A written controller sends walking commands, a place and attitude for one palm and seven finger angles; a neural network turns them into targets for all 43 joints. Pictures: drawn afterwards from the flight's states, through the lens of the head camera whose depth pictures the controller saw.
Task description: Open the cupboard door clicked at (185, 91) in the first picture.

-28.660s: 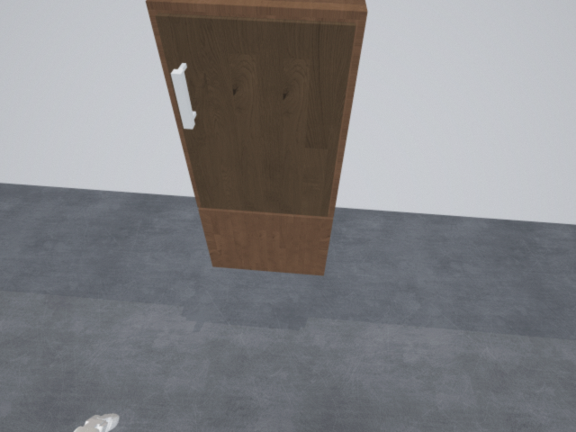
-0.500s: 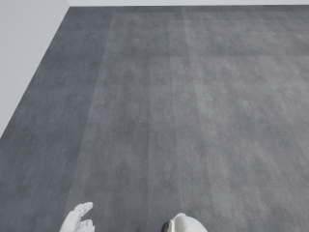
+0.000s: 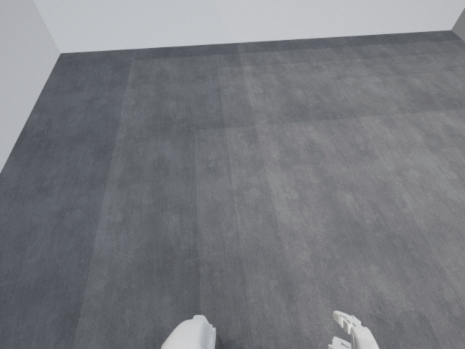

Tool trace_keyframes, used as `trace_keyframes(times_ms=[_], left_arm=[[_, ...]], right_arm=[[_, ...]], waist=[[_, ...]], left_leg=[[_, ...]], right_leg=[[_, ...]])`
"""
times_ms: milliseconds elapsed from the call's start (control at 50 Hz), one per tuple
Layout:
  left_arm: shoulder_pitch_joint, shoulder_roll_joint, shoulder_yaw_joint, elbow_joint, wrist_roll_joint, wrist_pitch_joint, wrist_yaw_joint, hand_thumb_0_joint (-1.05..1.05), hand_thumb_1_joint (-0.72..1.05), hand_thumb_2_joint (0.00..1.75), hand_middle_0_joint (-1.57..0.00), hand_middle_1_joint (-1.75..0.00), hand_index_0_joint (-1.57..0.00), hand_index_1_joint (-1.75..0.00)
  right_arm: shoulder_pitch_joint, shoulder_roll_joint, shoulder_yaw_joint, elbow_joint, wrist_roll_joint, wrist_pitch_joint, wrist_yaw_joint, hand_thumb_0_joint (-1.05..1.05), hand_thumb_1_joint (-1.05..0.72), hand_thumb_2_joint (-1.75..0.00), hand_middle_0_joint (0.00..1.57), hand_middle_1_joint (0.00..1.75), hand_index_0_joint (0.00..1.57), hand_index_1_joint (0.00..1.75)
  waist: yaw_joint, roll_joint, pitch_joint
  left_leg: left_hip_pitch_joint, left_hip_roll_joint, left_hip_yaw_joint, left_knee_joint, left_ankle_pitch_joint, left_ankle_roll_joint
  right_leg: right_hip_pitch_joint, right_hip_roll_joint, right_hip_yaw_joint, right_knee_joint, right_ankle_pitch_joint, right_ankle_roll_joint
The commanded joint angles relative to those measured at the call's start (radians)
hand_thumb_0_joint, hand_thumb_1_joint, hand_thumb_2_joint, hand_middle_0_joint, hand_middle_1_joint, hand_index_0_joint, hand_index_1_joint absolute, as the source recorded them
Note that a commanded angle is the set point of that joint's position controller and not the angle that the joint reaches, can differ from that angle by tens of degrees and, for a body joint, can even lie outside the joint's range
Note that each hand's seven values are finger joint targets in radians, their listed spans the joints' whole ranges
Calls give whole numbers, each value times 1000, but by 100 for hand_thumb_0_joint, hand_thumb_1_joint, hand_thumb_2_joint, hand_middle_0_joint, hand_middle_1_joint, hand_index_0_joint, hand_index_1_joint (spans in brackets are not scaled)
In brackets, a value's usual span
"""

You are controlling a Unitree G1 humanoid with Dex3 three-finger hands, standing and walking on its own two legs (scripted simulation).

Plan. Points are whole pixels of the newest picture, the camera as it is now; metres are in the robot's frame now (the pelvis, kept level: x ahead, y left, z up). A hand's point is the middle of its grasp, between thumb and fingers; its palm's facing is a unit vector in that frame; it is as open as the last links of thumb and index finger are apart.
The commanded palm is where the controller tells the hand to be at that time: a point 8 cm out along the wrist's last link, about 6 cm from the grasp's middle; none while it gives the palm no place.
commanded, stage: turn to face it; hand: left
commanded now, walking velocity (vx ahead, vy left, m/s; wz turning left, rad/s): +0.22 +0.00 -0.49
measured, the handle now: out of the picture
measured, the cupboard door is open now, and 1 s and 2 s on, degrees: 44 44 44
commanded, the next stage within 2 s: none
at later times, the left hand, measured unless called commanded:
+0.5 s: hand (187, 243) +0.34 +0.15 -0.14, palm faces +0.03 -0.98 -0.21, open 7.3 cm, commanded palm none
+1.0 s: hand (170, 336) +0.16 +0.15 -0.17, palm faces +0.47 -0.84 -0.27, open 7.3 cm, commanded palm none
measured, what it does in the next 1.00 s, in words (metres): walks ahead, turning left: left foot, then right foot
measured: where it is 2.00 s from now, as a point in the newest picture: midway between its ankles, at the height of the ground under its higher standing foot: (270, 331)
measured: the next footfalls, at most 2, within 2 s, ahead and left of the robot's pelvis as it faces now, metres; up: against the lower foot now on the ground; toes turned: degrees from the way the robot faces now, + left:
left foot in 0.06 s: +0.16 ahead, +0.08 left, +0.00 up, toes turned +3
right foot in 0.50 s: +0.27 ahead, -0.12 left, +0.00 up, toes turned +2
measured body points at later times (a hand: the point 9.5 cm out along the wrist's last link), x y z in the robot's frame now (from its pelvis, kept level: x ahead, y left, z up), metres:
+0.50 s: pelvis +0.20 -0.03 +0.00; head +0.24 -0.03 +0.45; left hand +0.34 +0.21 -0.13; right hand +0.11 -0.25 -0.15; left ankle +0.12 +0.08 -0.73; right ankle +0.23 -0.13 -0.72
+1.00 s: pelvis +0.24 -0.05 +0.00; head +0.28 -0.02 +0.44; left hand +0.13 +0.20 -0.15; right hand +0.49 -0.22 -0.13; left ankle +0.20 +0.05 -0.72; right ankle +0.23 -0.12 -0.73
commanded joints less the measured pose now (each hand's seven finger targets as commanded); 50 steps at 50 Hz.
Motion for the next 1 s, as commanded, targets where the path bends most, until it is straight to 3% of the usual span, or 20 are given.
trace_keyframes(times_ms=[0, 20, 40, 80, 120, 180, 260, 380, 440, 460, 480, 500, 520, 560, 620, 780, 900, 940, 960, 980], left_arm=[[-11, 213, 52, -45, -10, -26, 20, 0, 90, 90, -20, -30, -20, -30], [-13, 178, 51, -56, -25, -28, 13, 0, 90, 90, -20, -30, -20, -30], [31, 113, 31, -75, -42, -30, 2, 0, 90, 90, -20, -30, -20, -30], [-26, 109, 29, -74, -10, -11, 11, 0, 90, 90, -20, -30, -20, -30], [-57, 72, 30, -59, 4, 16, -7, 0, 90, 90, -20, -30, -20, -30], [-24, 31, 17, -45, 7, 47, -14, 0, 90, 90, -20, -30, -20, -30], [-126, 55, 20, -80, 5, 62, -8, 0, 90, 90, -20, -30, -20, -30], [-345, 97, 28, -173, -5, 71, -7, 0, 90, 90, -20, -30, -20, -30], [-334, 118, 35, -184, -11, 59, -6, 0, 90, 90, -20, -30, -20, -30], [-281, 143, 42, -174, -11, 51, -4, 0, 90, 90, -20, -30, -20, -30], [-211, 214, 58, -154, -5, 40, 7, 0, 90, 90, -20, -30, -20, -30], [-121, 283, 73, -137, -2, 37, 16, 0, 90, 90, -20, -30, -20, -30], [-123, 280, 62, -150, -7, 44, 20, 0, 90, 90, -20, -30, -20, -30], [-237, 202, 45, -169, -7, 50, 28, 0, 90, 90, -20, -30, -20, -30], [-272, 176, 37, -181, -8, 48, 23, 0, 90, 90, -20, -30, -20, -30], [-224, 183, 47, -184, 3, 47, 14, 0, 90, 90, -20, -30, -20, -30], [-188, 258, 69, -188, 15, 55, 7, 0, 90, 90, -20, -30, -20, -30], [-192, 281, 74, -187, 10, 53, -1, 0, 90, 90, -20, -30, -20, -30], [-216, 289, 76, -195, 3, 54, -5, 0, 90, 90, -20, -30, -20, -30], [-233, 244, 69, -228, -6, 58, -14, 0, 90, 90, -20, -30, -20, -30]], right_arm=[[270, -129, -28, 10, -3, -48, -37, 0, -90, -90, 20, 30, 20, 30], [421, -210, -50, 41, -20, -53, -44, 0, -90, -90, 20, 30, 20, 30], [484, -263, -52, 51, -24, -55, -50, 0, -90, -90, 20, 30, 20, 30], [338, -183, -18, 22, -7, -47, -50, 0, -90, -90, 20, 30, 20, 30], [308, -83, 17, 52, -10, -70, -58, 0, -90, -90, 20, 30, 20, 30], [317, -85, 19, 87, -6, -81, -58, 0, -90, -90, 20, 30, 20, 30], [352, -125, 2, 105, -2, -59, -49, 0, -90, -90, 20, 30, 20, 30], [403, -148, -15, 117, -14, -18, -47, 0, -90, -90, 20, 30, 20, 30], [385, -154, -28, 108, -11, -2, -50, 0, -90, -90, 20, 30, 20, 30], [371, -152, -28, 99, -3, -3, -48, 0, -90, -90, 20, 30, 20, 30], [387, -112, -26, 89, 9, -9, -41, 0, -90, -90, 20, 30, 20, 30], [406, -79, -28, 68, 13, -8, -43, 0, -90, -90, 20, 30, 20, 30], [392, -125, -40, 58, 10, 4, -45, 0, -90, -90, 20, 30, 20, 30], [333, -90, -36, 77, 4, 31, -34, 0, -90, -90, 20, 30, 20, 30], [292, -59, -32, 67, 1, 56, -11, 0, -90, -90, 20, 30, 20, 30], [144, -74, -39, -1, -7, 76, 7, 0, -90, -90, 20, 30, 20, 30], [36, -107, -31, -77, -4, 57, 15, 0, -90, -90, 20, 30, 20, 30], [98, -137, -40, -78, -7, 49, 14, 0, -90, -90, 20, 30, 20, 30], [181, -175, -52, -60, -11, 43, 13, 0, -90, -90, 20, 30, 20, 30], [252, -288, -80, -48, -20, 32, 7, 0, -90, -90, 20, 30, 20, 30]], waist=[[-195, -75, -140], [-243, 49, -251], [-206, 251, -372], [-126, 69, -103], [-70, 118, 24], [-25, 90, -52], [-41, 108, -90], [-89, 191, -48], [-66, 169, -45], [-36, 123, -81], [-14, -39, -164], [14, -262, -275], [10, -223, -251], [-38, -179, -139], [-79, -123, -77], [-78, -146, -31], [-43, -153, -63], [-85, -104, -109], [-138, -52, -162], [-179, 194, -218]], left_leg=[[488, -48, 13, -246, 132, 87], [753, 180, -240, -238, 340, 168], [900, 485, -593, -303, 674, 314], [561, 435, -507, -422, 625, 317], [350, 323, -314, -475, 633, 230], [348, 222, -150, -462, 782, 185], [387, 173, -143, -407, 920, 138], [394, 195, -272, -372, 755, 153], [349, 176, -314, -304, 622, 119], [280, 143, -298, -251, 494, 82], [91, 71, -224, -100, 248, 31], [-26, -55, -69, 196, -426, -32], [28, -7, -108, 356, -482, -28], [-7, 40, -117, 481, -353, -41], [24, 51, -77, 449, -223, -47], [35, 56, -22, 258, -151, -46], [147, 38, 29, -17, -208, -11], [291, 6, 47, -172, -124, 8], [450, 20, 18, -284, 26, 26], [646, 248, -282, -352, 342, 136]], right_leg=[[-189, -249, 95, 431, 1325, 124], [-426, -157, 52, 726, 863, 136], [-615, -37, -42, 1115, -104, 136], [-659, -139, -6, 1173, -60, 123], [-643, -177, -25, 1111, 29, 150], [-562, -190, -84, 876, 59, 178], [-530, -167, -150, 664, 153, 197], [-531, -148, -163, 493, 101, 198], [-391, -147, -154, 280, 172, 190], [-240, -180, -135, 170, 336, 185], [30, -356, 9, 181, 668, 131], [167, -646, 203, 200, 1040, -7], [21, -691, 169, 168, 1048, -68], [-104, -560, 27, 144, 967, -26], [-223, -474, -157, 103, 864, 58], [-230, -480, -270, 96, 754, 57], [-187, -544, -270, 187, 755, 33], [-216, -534, -316, 316, 760, 72], [-298, -508, -346, 466, 664, 114], [-557, -379, -364, 700, 170, 192]])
